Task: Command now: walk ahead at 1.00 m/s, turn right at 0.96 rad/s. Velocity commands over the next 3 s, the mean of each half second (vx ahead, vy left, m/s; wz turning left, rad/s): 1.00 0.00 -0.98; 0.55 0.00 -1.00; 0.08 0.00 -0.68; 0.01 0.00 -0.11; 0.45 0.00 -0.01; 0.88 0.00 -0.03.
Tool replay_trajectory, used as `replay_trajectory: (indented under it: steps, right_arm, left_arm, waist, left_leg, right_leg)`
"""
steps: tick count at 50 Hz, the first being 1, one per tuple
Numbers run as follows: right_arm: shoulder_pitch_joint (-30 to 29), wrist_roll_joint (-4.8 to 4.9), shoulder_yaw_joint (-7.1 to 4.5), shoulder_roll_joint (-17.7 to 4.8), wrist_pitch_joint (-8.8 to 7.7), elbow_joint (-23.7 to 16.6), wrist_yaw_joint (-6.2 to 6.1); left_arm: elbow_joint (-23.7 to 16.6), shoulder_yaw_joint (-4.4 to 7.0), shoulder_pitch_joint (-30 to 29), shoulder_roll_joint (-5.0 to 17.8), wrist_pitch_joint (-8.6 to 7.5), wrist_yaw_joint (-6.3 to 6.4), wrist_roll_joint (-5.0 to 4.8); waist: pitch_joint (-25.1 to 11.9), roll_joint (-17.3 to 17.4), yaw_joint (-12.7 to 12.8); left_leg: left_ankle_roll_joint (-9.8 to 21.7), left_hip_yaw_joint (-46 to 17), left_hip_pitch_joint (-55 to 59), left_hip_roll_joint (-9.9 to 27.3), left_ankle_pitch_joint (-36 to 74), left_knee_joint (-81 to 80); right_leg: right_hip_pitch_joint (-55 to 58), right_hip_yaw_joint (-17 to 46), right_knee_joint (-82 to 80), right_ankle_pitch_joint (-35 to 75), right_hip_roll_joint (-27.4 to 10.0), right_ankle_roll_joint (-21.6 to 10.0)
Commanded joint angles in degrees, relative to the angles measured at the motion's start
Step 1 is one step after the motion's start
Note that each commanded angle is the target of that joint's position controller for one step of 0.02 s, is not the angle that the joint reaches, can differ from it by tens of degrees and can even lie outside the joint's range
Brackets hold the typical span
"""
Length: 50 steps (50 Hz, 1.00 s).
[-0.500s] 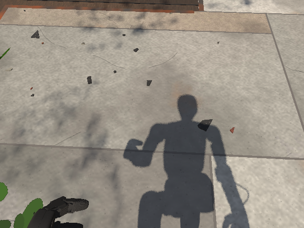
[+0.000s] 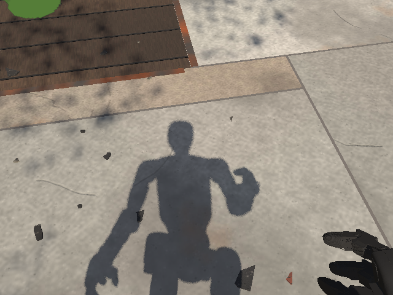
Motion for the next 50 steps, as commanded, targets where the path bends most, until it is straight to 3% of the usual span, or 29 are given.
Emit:
replay_trajectory:
  steps: [1,2,3,4,8,12,15,17,19,20,21,22,23,24,25,26,28,31,33,36,38,39,40,41,42,43,45,47,50]
  right_arm:
    - [30.32,-2.29,-7.43,-20.23,-0.11,4.19,-1.95]
    - [23.82,-1.63,-7.67,-15.77,0.49,3.18,-1.42]
    - [20.02,-1.16,-6.30,-9.91,0.68,3.02,-1.25]
    - [19.55,-1.23,-5.69,-7.23,0.75,4.48,-1.03]
    - [23.87,0.59,-4.61,-3.52,-1.09,11.34,0.23]
    - [19.50,0.86,-4.78,-4.74,-2.73,12.25,0.66]
    - [22.56,0.82,-5.27,-7.52,-2.74,13.77,0.17]
    - [24.85,0.97,-6.00,-10.89,-2.06,13.88,-0.35]
    - [23.64,0.81,-6.97,-14.46,-0.12,12.88,-1.01]
    - [21.31,0.69,-7.22,-15.26,0.79,11.62,-1.12]
    - [20.71,0.06,-7.23,-14.04,1.32,11.11,-0.71]
    - [21.16,-1.06,-5.33,-5.97,1.38,8.54,0.23]
    - [22.23,0.69,-5.09,-7.63,0.28,1.22,0.23]
    - [15.96,0.35,-4.70,-9.41,-1.32,0.40,0.30]
    - [14.78,0.56,-4.39,-9.36,-1.91,0.83,0.28]
    - [13.90,-0.25,-4.11,-8.61,-1.62,1.27,0.06]
    - [16.66,-1.97,-3.86,-8.25,0.88,2.45,-0.04]
    - [8.90,-1.26,-3.06,-5.71,2.21,-1.14,0.38]
    - [6.19,-0.31,-2.01,-3.05,1.65,-2.27,0.66]
    - [5.53,0.78,-2.12,-3.55,1.64,-2.20,0.43]
    - [10.04,0.56,-3.33,-7.01,1.43,-1.16,-0.70]
    - [16.91,0.60,-4.09,-8.72,0.97,0.75,-1.32]
    - [24.98,-0.13,-4.97,-11.44,0.22,2.87,-1.82]
    - [30.04,-0.91,-5.09,-13.90,0.08,3.01,-1.93]
    - [27.09,-0.97,-5.33,-13.73,0.73,1.38,-1.02]
    - [18.37,0.05,-5.90,-11.82,1.33,-0.61,-1.75]
    - [12.24,0.10,-3.25,-3.85,2.49,-0.98,-2.12]
    - [13.66,0.72,-3.82,-5.92,2.57,1.21,-2.11]
    - [15.33,0.64,-4.78,-7.58,1.85,3.29,-1.40]
  left_arm:
    - [-10.47,-1.47,-2.64,-1.47,-1.47,0.39,-2.31]
    - [-9.15,-1.56,-5.38,3.34,-0.48,1.23,-0.47]
    - [-8.92,-1.13,-10.82,4.94,0.23,0.78,0.72]
    - [-9.20,-1.08,-13.60,4.42,0.78,-0.03,1.24]
    - [-14.42,-2.77,-20.06,-2.03,3.75,-2.79,1.80]
    - [-19.45,-3.79,-26.26,-1.89,4.09,-4.15,1.54]
    - [-20.23,-4.35,-30.99,-2.21,3.93,-5.26,1.46]
    - [-19.16,-3.83,-29.04,-0.59,3.56,-4.87,1.55]
    - [-15.48,-2.12,-17.04,2.94,3.19,-3.64,1.33]
    - [-11.80,-0.61,-4.91,5.30,3.07,-2.79,1.34]
    - [-8.47,1.26,1.54,7.64,3.23,-1.33,0.95]
    - [-9.34,2.51,-4.12,12.35,4.00,-0.04,-0.23]
    - [-12.61,3.06,-4.49,16.54,4.77,0.04,1.83]
    - [-12.40,3.21,-2.99,14.27,4.95,0.90,1.63]
    - [-10.96,2.72,-5.03,11.61,4.32,1.36,1.28]
    - [-10.14,2.18,-6.74,10.00,3.34,1.56,1.03]
    - [-10.31,0.77,-9.64,6.86,1.42,1.76,0.60]
    - [-10.02,0.54,-10.33,6.70,-0.21,1.12,0.41]
    - [-9.36,1.16,-10.50,7.22,0.07,0.60,0.28]
    - [-7.34,1.84,-6.10,7.57,1.19,0.06,-0.64]
    - [-7.70,2.30,-6.54,8.49,1.67,0.60,-0.43]
    - [-8.67,2.46,-8.99,8.99,1.59,0.66,-0.55]
    - [-9.73,1.72,-9.51,5.70,1.28,0.72,-1.12]
    - [-11.76,0.12,-6.77,-1.11,1.67,1.64,-1.03]
    - [-12.61,0.48,4.32,1.93,2.33,2.51,-1.44]
    - [-11.24,0.80,2.28,4.42,3.27,2.62,0.07]
    - [-12.50,1.36,-7.53,5.24,5.27,0.73,1.65]
    - [-13.78,0.97,-9.48,3.23,7.41,-0.90,1.37]
    - [-16.60,0.00,-13.09,0.35,8.29,-1.25,1.42]
  waist:
    - [-28.05,25.32,-12.75]
    - [-20.91,17.15,-12.39]
    - [-12.13,8.85,-12.86]
    - [-6.23,3.03,-12.26]
    - [1.21,4.95,-8.38]
    - [4.51,5.37,-4.79]
    - [6.56,2.27,-5.89]
    - [4.00,4.04,-4.12]
    - [-3.69,6.18,2.68]
    - [-9.10,6.22,7.87]
    - [-11.37,1.44,8.80]
    - [-6.89,-12.41,1.45]
    - [-19.73,-12.64,-1.12]
    - [-16.19,-2.24,0.73]
    - [-6.74,2.05,-2.06]
    - [-2.54,4.76,-5.18]
    - [0.29,5.75,-9.71]
    - [5.26,4.65,-9.85]
    - [3.54,3.03,-8.88]
    - [-1.55,-0.53,-5.66]
    - [-4.66,-1.69,-7.81]
    - [-7.42,-0.98,-12.15]
    - [-11.22,1.30,-15.37]
    - [-17.59,11.26,-13.82]
    - [-29.47,15.29,-7.29]
    - [-27.89,12.90,-6.99]
    - [-13.00,6.73,-7.16]
    - [-6.36,7.93,-6.75]
    - [-6.12,7.13,-6.11]
  left_leg:
    - [8.70,-42.91,60.05,26.99,-31.95,-11.64]
    - [9.80,-45.81,52.84,24.85,-41.82,-14.92]
    - [9.10,-34.20,44.63,21.40,-38.44,-14.38]
    - [8.47,-25.50,37.40,19.02,-27.71,-14.74]
    - [5.12,-5.57,27.83,15.56,-6.67,-18.61]
    - [3.44,10.92,22.30,11.94,10.55,-22.88]
    - [2.22,19.57,23.58,8.91,26.19,-24.32]
    - [1.88,20.48,29.80,10.27,52.31,-17.07]
    - [2.24,19.75,31.70,12.13,64.99,0.32]
    - [2.84,18.29,26.70,13.07,64.28,15.81]
    - [1.92,17.52,14.76,9.11,34.33,35.37]
    - [0.20,16.93,-1.88,-1.06,-22.26,58.09]
    - [-1.41,3.68,-18.43,-4.07,-25.68,68.00]
    - [-1.03,-0.95,-21.79,-0.91,-20.13,62.74]
    - [-0.77,-1.15,-20.60,1.38,-17.09,55.71]
    - [-1.23,-1.05,-16.35,2.90,-17.44,50.93]
    - [-2.95,-1.42,-7.91,4.95,-20.07,43.88]
    - [-4.77,1.75,-2.49,5.06,-15.66,28.01]
    - [-3.35,4.05,6.66,1.76,-0.37,16.37]
    - [-1.21,4.86,16.58,-4.14,10.03,5.77]
    - [-0.84,2.54,22.96,-6.37,9.08,0.34]
    - [-0.38,1.56,29.78,-5.32,13.31,-3.92]
    - [1.15,-2.66,40.00,2.03,21.39,-4.18]
    - [2.92,-15.09,50.54,20.93,53.53,3.85]
    - [9.86,-29.72,54.14,30.74,59.83,3.99]
    - [13.76,-30.49,46.78,28.73,36.73,-1.23]
    - [10.77,-14.70,30.16,18.05,16.15,-7.43]
    - [10.53,-5.53,21.14,16.51,22.22,-10.16]
    - [10.89,0.35,21.02,17.34,27.01,-11.11]
  right_leg:
    - [-41.70,-6.67,48.24,-1.54,0.49,2.57]
    - [-48.88,-9.24,51.30,4.26,-5.85,1.59]
    - [-49.82,-10.60,48.90,9.17,-9.28,1.71]
    - [-48.96,-11.69,46.64,10.75,-11.11,1.96]
    - [-50.94,-12.55,43.60,10.64,-15.58,2.30]
    - [-48.13,-16.43,30.42,22.39,-15.84,2.30]
    - [-39.74,-24.72,15.77,27.94,-12.19,-0.12]
    - [-33.91,-28.24,12.32,25.55,-8.12,-1.90]
    - [-20.21,-28.12,11.63,20.46,-4.21,-3.68]
    - [-6.35,-25.52,9.72,18.58,-3.07,-5.50]
    - [7.60,-19.73,5.64,15.35,-4.00,-7.03]
    - [9.44,-2.18,4.60,19.56,-13.83,-9.67]
    - [25.15,25.79,-7.28,12.46,-23.32,-21.01]
    - [20.01,30.69,-16.79,3.84,-24.36,-18.45]
    - [9.77,26.73,-19.31,4.71,-22.88,-16.43]
    - [0.49,21.91,-19.45,10.37,-20.29,-14.89]
    - [-13.39,13.79,-19.36,19.51,-16.12,-13.97]
    - [-26.06,7.17,-20.91,35.65,-11.82,-12.36]
    - [-29.73,0.79,-17.08,48.15,-7.05,-7.72]
    - [-25.84,1.54,-10.03,50.51,-5.11,-1.98]
    - [-21.49,4.64,0.71,51.72,-4.16,1.62]
    - [-21.35,3.91,11.21,49.78,-3.04,3.71]
    - [-26.31,0.80,25.55,34.67,-0.62,5.71]
    - [-35.89,-7.29,45.22,-16.99,3.49,6.08]
    - [-38.48,-6.98,54.49,-12.98,0.37,7.47]
    - [-40.18,-9.99,56.45,-3.73,-3.50,7.84]
    - [-39.98,-12.90,49.53,2.84,-7.30,9.39]
    - [-37.16,-13.64,44.94,2.80,-9.16,10.08]
    - [-37.31,-14.93,36.48,5.48,-10.46,9.36]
